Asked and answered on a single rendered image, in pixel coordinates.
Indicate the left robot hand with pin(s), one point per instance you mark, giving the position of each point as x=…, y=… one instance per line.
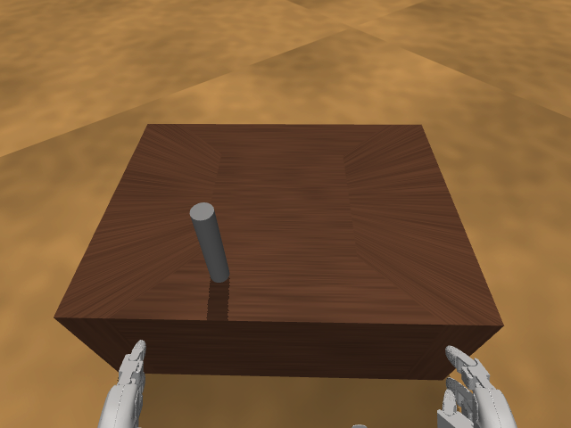
x=124, y=401

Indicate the can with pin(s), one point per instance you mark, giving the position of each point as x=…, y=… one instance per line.
x=207, y=231

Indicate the right robot hand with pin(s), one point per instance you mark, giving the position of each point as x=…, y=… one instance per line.
x=486, y=407

